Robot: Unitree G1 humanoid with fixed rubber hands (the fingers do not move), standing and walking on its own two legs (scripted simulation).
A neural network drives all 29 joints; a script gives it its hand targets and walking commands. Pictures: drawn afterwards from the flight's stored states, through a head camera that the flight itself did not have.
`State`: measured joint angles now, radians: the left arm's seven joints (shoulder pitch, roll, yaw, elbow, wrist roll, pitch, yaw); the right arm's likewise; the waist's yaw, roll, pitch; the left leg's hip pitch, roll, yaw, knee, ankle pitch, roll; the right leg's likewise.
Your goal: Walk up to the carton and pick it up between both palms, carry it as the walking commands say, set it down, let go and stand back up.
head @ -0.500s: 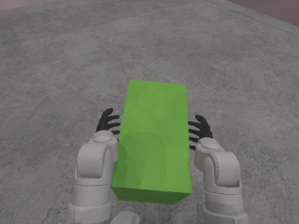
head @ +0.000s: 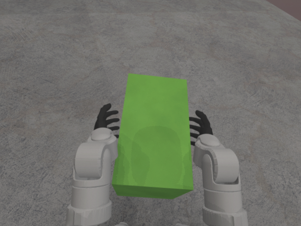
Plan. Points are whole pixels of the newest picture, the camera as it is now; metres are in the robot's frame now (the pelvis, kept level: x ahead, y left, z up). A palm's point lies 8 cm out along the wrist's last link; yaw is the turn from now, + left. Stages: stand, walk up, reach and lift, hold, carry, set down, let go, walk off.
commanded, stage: carry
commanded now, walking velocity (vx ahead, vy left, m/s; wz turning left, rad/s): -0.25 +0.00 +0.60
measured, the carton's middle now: (151, 138) +0.36 +0.01 +0.00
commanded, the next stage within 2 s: none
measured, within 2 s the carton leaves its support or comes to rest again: neither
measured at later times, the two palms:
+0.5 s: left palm out of the picture +0.11 +0.24 +0.09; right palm (160, 208) +0.16 +0.00 +0.09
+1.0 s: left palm out of the picture -0.09 +0.27 +0.09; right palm out of the picture +0.04 +0.06 +0.08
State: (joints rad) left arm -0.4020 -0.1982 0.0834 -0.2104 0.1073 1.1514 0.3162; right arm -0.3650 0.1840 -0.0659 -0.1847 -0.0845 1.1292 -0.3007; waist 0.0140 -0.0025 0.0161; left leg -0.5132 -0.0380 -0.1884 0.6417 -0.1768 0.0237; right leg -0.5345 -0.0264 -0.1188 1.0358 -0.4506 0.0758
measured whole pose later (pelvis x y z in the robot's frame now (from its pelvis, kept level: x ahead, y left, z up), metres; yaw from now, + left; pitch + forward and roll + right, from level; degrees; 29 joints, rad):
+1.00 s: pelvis -0.29 -0.01 +0.00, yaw +32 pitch +4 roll -1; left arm -0.36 -0.18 0.07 -0.20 0.10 1.11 0.29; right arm -0.34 0.18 -0.07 -0.23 -0.06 1.12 -0.29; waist 0.01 0.03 0.02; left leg -0.61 -0.12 -0.16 0.84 -0.33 -0.03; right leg -0.43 -0.06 -0.15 0.60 -0.21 -0.02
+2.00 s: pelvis -0.50 -0.16 +0.00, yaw +65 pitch +2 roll +2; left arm -0.35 -0.18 0.06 -0.19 0.10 1.10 0.28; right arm -0.33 0.17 -0.06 -0.23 -0.06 1.12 -0.29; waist 0.02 0.01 0.01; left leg -0.60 -0.08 -0.09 1.11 -0.35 -0.03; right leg -0.42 -0.13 -0.15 0.57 -0.18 -0.03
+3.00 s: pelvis -0.59 -0.29 +0.01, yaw +72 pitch +4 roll +4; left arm -0.32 -0.17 0.06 -0.13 0.10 1.12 0.25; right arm -0.31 0.17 -0.05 -0.18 -0.07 1.13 -0.29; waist 0.02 -0.01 -0.06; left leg -0.37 -0.05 -0.01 0.74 -0.39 0.05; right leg -0.44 -0.06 -0.18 0.48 -0.12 -0.10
